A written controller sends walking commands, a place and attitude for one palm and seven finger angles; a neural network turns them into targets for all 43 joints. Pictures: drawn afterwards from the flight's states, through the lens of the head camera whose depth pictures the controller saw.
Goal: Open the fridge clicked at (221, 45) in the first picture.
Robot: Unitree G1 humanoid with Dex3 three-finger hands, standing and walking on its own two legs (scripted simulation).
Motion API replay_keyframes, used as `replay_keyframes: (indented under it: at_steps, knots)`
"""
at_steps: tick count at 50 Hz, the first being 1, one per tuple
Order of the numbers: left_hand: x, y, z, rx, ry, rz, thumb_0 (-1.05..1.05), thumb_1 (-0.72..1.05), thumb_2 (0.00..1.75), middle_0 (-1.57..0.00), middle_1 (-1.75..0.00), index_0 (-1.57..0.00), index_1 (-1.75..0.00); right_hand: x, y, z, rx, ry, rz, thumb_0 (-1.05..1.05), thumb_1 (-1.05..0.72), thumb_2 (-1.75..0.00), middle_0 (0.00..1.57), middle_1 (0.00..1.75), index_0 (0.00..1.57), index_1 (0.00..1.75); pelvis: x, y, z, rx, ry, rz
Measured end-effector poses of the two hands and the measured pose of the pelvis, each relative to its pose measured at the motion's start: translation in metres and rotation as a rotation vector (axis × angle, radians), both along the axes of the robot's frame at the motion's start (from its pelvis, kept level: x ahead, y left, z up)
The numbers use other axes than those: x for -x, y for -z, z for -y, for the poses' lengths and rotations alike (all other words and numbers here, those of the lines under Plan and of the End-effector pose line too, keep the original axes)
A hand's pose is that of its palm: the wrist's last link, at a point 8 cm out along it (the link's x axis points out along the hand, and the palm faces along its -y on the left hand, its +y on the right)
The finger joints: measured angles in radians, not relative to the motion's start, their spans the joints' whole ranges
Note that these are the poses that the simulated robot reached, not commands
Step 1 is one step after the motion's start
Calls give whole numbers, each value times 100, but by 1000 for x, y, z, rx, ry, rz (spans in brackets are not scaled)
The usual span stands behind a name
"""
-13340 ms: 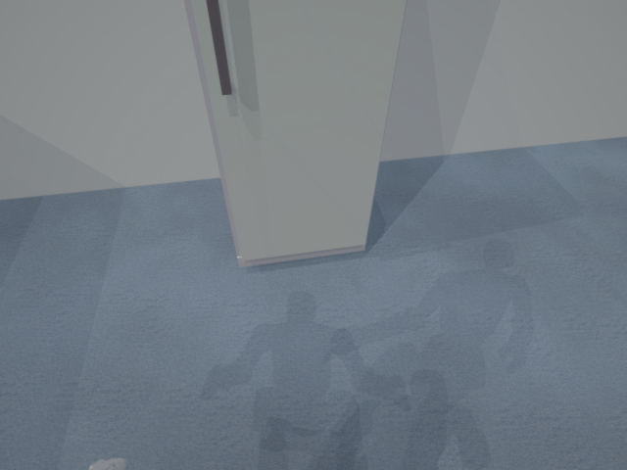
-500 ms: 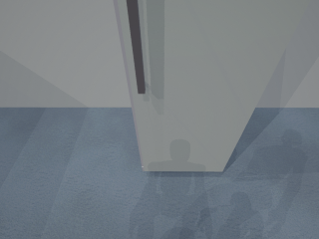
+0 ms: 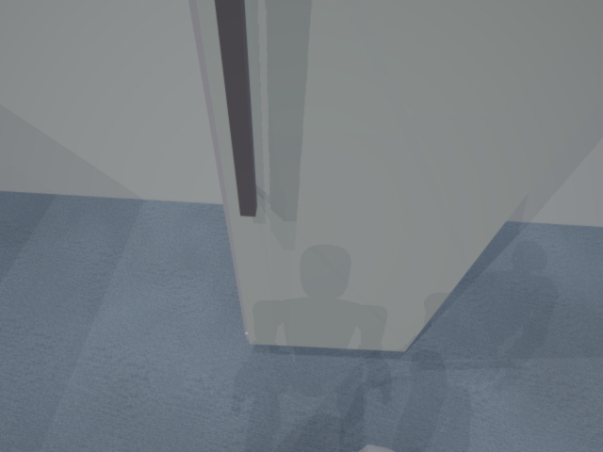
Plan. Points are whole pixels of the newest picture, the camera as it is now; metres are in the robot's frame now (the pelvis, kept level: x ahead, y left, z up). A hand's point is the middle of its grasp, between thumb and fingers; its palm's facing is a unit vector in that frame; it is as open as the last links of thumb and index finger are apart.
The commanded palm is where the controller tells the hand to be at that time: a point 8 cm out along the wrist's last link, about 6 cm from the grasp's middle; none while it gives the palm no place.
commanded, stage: come to a stop and stand still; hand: left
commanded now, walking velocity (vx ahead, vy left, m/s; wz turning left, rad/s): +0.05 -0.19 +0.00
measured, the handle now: (238, 55) +0.47 +0.12 +0.27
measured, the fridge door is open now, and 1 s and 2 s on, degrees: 0 0 0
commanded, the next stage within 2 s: none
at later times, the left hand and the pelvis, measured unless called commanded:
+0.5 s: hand out of the picture +0.10 +0.14 -0.18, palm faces +0.08 -0.97 -0.23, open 7.3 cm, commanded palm none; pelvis +0.05 -0.05 +0.00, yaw +2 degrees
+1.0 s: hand out of the picture +0.01 +0.17 -0.17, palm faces +0.05 -0.97 -0.22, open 7.3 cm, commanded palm none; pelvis +0.00 -0.01 +0.00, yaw +1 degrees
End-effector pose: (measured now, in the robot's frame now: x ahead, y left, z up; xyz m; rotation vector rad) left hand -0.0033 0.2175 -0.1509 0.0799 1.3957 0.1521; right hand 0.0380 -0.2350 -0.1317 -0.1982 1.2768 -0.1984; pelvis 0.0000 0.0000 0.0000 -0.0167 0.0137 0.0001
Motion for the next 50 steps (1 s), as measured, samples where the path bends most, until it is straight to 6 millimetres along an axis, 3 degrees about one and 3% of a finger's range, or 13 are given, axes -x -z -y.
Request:
replay_keyframes:
  at_steps: [5,8,12,17,21,26,31,40,50]
  knots:
    - [-64,-9,5,-63,50,86,0,93,90,-20,-30,-20,-29,6,5,31,-19,42,-72,0,-93,-90,20,30,20,30,-22,0,29,1,-9,-11]
    - [-92,-7,17,-102,73,125,0,93,90,-20,-30,-20,-29,5,19,54,-34,66,-103,0,-92,-90,20,30,20,30,-39,11,51,-18,-10,-13]
    - [-113,-13,40,-113,80,144,0,92,90,-20,-30,-20,-29,-7,26,74,-39,68,-141,1,-92,-90,20,30,20,30,-53,10,64,-5,-21,-8]
    - [-124,-15,58,-97,48,156,0,92,90,-20,-30,-20,-29,-36,19,78,-39,27,-123,1,-92,-90,19,30,19,30,-59,4,69,-25,-27,-2]
    - [-116,-14,50,-98,15,149,-1,93,90,-21,-30,-21,-29,-66,14,71,-33,-25,-81,1,-91,-90,19,30,19,30,-55,2,63,-26,-37,2]
    - [-92,-3,24,-94,-7,102,0,92,90,-21,-30,-21,-29,-102,5,50,-18,-73,26,1,-91,-90,19,30,19,30,-47,5,45,-17,-43,6]
    - [-72,13,-8,-85,-38,64,0,91,90,-21,-30,-21,-29,-110,-2,23,7,-107,105,1,-91,-90,19,30,20,30,-40,13,22,-6,-42,23]
    - [-39,-3,-26,-87,-18,30,0,91,90,-20,-30,-20,-29,-77,-9,-13,-34,-89,102,1,-91,-90,20,30,20,30,-22,-1,4,-4,-19,17]
    - [-5,-10,-2,-78,19,25,0,91,90,-20,-30,-20,-29,5,13,0,-72,17,-3,0,-93,-90,20,30,20,30,2,0,6,-24,-13,30]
